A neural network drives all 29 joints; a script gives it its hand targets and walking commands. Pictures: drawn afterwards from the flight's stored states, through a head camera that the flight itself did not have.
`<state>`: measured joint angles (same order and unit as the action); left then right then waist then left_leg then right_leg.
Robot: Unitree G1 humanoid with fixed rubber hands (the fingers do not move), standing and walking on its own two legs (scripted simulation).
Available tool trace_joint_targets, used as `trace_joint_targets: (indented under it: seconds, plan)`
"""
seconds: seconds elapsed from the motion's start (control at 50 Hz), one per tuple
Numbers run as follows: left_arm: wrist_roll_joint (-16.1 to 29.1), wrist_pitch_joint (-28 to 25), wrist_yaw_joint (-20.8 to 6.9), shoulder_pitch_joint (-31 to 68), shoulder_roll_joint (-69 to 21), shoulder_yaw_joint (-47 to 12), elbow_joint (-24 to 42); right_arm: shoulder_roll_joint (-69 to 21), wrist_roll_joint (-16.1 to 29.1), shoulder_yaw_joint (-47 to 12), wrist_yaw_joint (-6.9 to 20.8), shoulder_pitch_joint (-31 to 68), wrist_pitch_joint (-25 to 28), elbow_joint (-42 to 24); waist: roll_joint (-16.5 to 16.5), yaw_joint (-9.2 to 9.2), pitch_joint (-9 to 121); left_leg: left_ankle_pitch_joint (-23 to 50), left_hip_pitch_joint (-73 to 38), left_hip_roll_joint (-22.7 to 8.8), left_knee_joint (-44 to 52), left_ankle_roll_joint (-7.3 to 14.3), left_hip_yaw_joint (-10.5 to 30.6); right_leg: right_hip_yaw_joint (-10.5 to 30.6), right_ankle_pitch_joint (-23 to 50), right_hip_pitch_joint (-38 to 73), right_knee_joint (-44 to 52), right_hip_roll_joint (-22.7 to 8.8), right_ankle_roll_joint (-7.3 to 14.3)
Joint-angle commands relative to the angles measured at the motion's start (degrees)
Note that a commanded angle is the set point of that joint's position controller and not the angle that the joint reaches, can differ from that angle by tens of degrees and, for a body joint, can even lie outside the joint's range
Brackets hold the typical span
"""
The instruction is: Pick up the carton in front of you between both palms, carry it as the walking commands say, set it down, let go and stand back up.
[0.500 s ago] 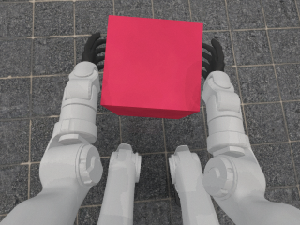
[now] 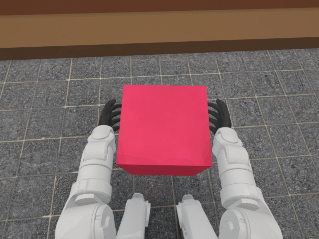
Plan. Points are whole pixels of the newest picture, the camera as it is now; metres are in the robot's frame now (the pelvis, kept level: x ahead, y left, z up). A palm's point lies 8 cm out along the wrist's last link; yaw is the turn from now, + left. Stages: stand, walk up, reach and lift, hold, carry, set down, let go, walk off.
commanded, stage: reach and lift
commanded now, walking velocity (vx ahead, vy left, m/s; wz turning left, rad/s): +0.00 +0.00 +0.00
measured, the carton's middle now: (163, 136) +0.41 +0.01 -0.11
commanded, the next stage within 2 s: hold in 1.74 s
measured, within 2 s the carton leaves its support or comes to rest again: neither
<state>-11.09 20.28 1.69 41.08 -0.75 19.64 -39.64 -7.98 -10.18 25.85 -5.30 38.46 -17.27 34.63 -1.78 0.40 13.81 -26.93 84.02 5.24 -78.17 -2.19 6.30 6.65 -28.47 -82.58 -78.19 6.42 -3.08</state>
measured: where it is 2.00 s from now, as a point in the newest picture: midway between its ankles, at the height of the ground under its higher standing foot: outside the picture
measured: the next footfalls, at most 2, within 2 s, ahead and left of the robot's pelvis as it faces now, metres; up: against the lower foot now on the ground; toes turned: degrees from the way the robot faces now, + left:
none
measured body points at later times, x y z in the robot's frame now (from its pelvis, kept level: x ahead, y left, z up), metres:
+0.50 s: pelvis +0.05 +0.00 +0.13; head +0.09 +0.00 +0.58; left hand +0.38 +0.15 +0.10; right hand +0.38 -0.15 +0.11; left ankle +0.07 +0.13 -0.58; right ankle +0.06 -0.13 -0.58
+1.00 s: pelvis +0.04 -0.01 +0.16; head +0.01 +0.00 +0.61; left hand +0.35 +0.15 +0.17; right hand +0.36 -0.15 +0.18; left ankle +0.07 +0.13 -0.58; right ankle +0.06 -0.13 -0.58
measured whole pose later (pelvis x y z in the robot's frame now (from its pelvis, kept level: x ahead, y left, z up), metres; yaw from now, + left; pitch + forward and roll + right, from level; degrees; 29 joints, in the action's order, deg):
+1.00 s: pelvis +0.04 -0.01 +0.16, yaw +1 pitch -3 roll +0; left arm -17.4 36.1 0.4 18.5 -9.0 17.2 -23.9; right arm -10.0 -17.8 18.9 0.2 19.9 -33.4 24.5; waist -0.5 0.0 1.2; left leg -12.0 11.6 2.5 -26.8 -1.0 7.8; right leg 8.4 -13.4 -10.8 -27.3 2.9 -0.7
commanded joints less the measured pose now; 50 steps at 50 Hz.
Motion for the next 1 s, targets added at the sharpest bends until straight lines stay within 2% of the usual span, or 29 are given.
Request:
trace_joint_targets:
  seconds: [0.0, 0.32, 0.44, 0.58, 0.68, 0.82, 0.98]
  plan:
    - [8.56, -2.69, -13.61, 30.73, -62.38, -30.01, 1.47, -59.49, 6.56, -33.82, 14.7, 29.72, -0.96, 6.16, 3.35, -0.88, 38.1, 14.1, -34.1, 3.45, 13.49, 1.02, -5.92, -6.54, 11.84, 21.96, 13.33, 3.51, 1.12]
    - [7.82, -2.72, -13.66, 13.6, -62.8, -34.2, 7.09, -59.61, 4.95, -38.79, 15.57, 11.26, -1.29, 2.69, 2.2, -0.77, 25.06, 23.62, -55.79, 1.61, 33.56, 1.75, -2.41, -2.18, 22.95, 47.97, 34.04, 0.84, 1.93]
    - [8.51, 0.19, -13.95, 7.85, -63.18, -36.46, 10.54, -59.21, 5.21, -40.77, 16.52, 5.04, -4.27, -0.24, 2.35, -0.61, 19.45, 28.88, -64.91, 0.96, 41.34, 1.57, -1.76, -1.62, 28.7, 58.04, 41.91, 0.08, 1.97]
    - [10.0, 5.99, -14.26, 3.16, -62.54, -39.3, 16.87, -59.73, 7.09, -43.3, 17.76, -0.9, -10.0, -4.99, 1.72, -0.49, 11.91, 30.62, -74.04, 0.28, 50.06, 1.29, -1.66, -1.24, 32.14, 69.22, 50.28, -0.85, 1.82]
    - [9.68, 10.85, -14.51, 1.77, -61.16, -38.67, 19.83, -58.4, 7.06, -42.59, 18.62, -2.15, -14.55, -7.32, 1.34, -0.74, 3.07, 26.5, -76.8, 0.08, 55.21, 1.32, -2.11, -1.23, 28.86, 72.83, 55.2, -1.28, 1.83]
    - [7.13, 13.07, -15.99, 6.97, -61.19, -32.71, 16.38, -57.32, 4.64, -36.8, 19.92, 3.63, -16.68, -4.77, 1.05, -0.64, -4.57, 15.29, -76.08, -0.24, 56.48, 2.0, -3.02, -2.05, 16.36, 70.39, 57.37, -1.78, 2.57]
    - [8.12, 12.73, -16.44, 12.95, -63.47, -34.1, 16.98, -58.79, 5.18, -37.85, 20.54, 9.66, -16.29, -5.5, 1.63, -0.27, 0.7, 15.44, -77.67, -0.36, 55.9, 1.82, -3.24, -2.77, 16.66, 72.49, 56.46, -1.7, 2.65]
